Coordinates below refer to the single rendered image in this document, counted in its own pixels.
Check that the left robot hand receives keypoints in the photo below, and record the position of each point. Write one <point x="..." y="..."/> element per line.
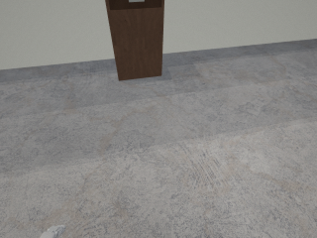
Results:
<point x="54" y="231"/>

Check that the drawer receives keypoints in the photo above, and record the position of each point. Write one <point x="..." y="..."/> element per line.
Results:
<point x="126" y="5"/>

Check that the cabinet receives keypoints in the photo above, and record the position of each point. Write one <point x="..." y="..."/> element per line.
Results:
<point x="137" y="39"/>

